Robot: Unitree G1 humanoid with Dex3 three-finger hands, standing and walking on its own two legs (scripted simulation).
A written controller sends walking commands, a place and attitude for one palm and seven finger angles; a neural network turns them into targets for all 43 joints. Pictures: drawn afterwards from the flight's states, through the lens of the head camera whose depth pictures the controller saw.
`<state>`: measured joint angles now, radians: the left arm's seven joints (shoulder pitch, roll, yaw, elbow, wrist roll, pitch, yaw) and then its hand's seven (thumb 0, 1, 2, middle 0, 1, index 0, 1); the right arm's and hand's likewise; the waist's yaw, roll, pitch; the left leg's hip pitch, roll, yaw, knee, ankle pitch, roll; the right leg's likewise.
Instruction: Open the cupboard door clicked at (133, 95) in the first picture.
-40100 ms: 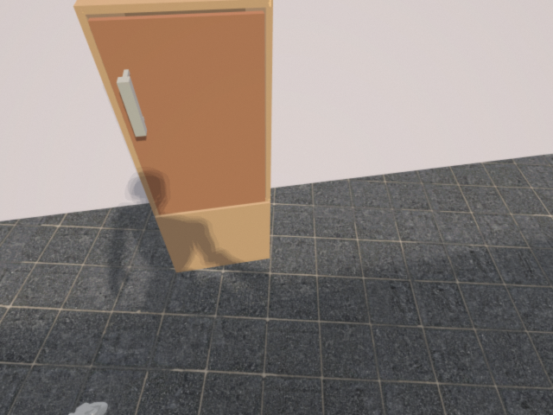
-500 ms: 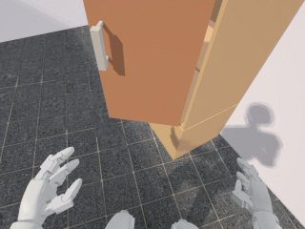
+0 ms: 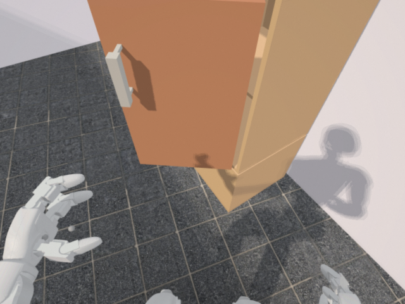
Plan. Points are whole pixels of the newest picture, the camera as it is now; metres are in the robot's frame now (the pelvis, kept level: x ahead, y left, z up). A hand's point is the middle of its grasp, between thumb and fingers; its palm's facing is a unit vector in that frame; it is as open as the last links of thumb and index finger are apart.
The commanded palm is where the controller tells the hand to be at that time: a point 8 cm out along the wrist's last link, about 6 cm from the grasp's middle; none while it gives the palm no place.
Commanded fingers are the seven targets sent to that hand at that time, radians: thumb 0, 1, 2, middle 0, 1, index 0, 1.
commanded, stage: raise the hand with hooked fingers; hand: left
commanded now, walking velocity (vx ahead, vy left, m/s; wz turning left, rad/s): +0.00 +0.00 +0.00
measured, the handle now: (122, 76) +0.60 +0.23 +0.10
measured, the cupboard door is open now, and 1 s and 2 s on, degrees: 53 53 53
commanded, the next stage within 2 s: move the hooked fingers beside the handle in 1.14 s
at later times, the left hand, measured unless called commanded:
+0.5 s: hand (36, 190) +0.28 +0.29 +0.11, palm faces +0.02 -1.00 -0.04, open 13.9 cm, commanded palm +0.25 +0.34 +0.12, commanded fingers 0.00 -0.50 0.30 -0.30 -1.20 -0.30 -1.20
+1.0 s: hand (41, 175) +0.30 +0.29 +0.12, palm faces +0.01 -1.00 -0.03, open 14.0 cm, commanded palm +0.27 +0.33 +0.13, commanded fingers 0.00 -0.50 0.30 -0.30 -1.20 -0.30 -1.20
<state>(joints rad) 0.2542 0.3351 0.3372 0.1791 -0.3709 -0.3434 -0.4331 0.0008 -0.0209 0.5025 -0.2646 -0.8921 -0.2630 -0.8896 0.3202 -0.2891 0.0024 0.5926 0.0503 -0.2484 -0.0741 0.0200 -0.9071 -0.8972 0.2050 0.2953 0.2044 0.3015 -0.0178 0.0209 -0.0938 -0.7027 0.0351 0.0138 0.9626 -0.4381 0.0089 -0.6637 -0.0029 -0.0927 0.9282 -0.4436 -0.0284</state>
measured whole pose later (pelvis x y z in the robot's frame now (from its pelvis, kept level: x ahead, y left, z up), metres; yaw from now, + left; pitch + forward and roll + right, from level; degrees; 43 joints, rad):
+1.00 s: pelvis +0.01 +0.02 +0.03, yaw +0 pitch +5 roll -2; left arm -0.07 0.43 0.42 0.39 -0.34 -0.18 -0.49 -0.02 -0.50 0.30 -0.30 -1.20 -0.30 -1.20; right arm 0.30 -0.28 0.05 0.57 0.06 -0.19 -0.09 0.02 -0.91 -0.90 0.20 0.30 0.20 0.30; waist 0.00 0.02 -0.05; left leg -0.49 0.02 0.03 0.76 -0.36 0.03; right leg -0.45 -0.01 -0.08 0.71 -0.35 -0.01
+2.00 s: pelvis +0.01 +0.02 +0.02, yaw -1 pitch +12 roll -2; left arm -0.58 0.60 0.48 0.98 -0.25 -0.28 -0.55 -0.02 -0.50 0.30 -0.30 -1.20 -0.30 -1.20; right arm 0.37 -0.29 0.05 0.61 0.05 -0.07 -0.08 0.02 -0.91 -0.90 0.21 0.30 0.21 0.30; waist -0.08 -0.01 -0.07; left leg -0.66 0.04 0.04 0.84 -0.39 0.03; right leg -0.62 0.01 -0.06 0.78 -0.37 -0.01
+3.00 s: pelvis +0.01 +0.02 +0.00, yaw -4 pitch +23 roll -5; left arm -1.06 0.90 0.53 1.32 -0.07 -0.26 -0.51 -0.01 -0.50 0.30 -0.30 -1.20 -0.30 -1.20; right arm 0.46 -0.30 0.08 0.60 0.01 0.09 -0.06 0.01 -0.91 -0.90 0.21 0.30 0.21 0.30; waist -0.23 0.00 -0.07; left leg -0.93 0.07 0.03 0.96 -0.43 0.04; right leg -0.86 0.04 -0.07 0.84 -0.37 0.00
